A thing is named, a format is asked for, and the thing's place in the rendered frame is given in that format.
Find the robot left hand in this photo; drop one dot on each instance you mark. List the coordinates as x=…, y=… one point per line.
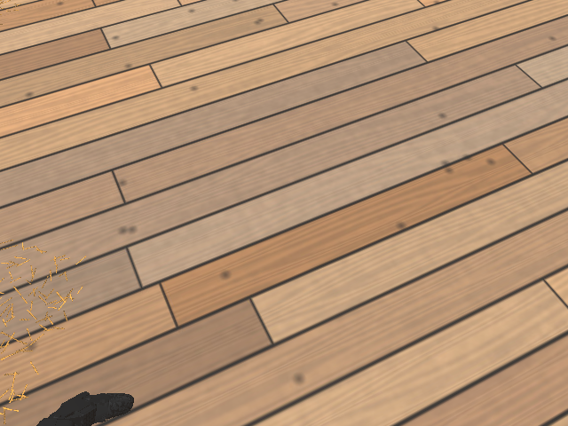
x=85, y=409

